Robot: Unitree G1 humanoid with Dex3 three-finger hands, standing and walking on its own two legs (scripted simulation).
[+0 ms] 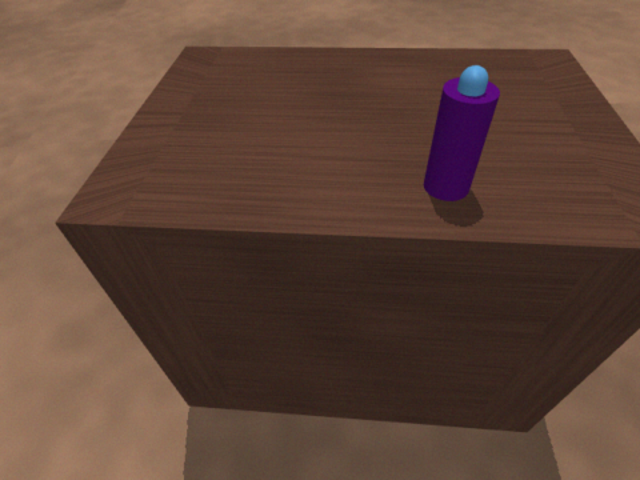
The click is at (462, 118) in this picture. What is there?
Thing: necked bottle
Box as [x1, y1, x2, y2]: [424, 65, 499, 200]
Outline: 477,65 473,65 466,68 459,77 447,81 443,86 424,179 424,187 427,192 440,199 456,200 467,194 499,95 498,88 487,80 486,71 482,67
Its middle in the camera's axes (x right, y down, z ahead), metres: +0.21 -0.16 +0.61
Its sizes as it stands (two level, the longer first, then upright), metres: 0.076 0.076 0.206
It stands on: a support 0.80 m high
